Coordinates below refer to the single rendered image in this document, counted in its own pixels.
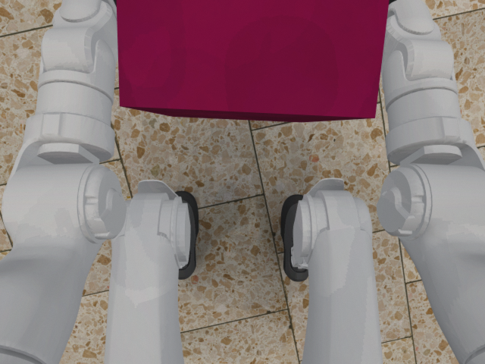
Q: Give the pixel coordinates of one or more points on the robot left forearm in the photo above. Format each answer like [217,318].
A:
[72,123]

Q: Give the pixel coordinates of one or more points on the robot right shin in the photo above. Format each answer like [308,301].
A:
[362,210]

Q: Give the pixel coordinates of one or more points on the robot left upper arm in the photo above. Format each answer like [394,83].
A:
[58,217]

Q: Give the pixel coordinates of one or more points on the carton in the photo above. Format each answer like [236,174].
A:
[258,60]

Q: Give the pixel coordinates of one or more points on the robot right thigh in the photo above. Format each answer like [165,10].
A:
[343,324]

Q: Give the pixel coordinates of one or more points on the robot right forearm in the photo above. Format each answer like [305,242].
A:
[421,94]

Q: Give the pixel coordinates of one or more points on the robot right upper arm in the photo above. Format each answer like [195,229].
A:
[438,213]

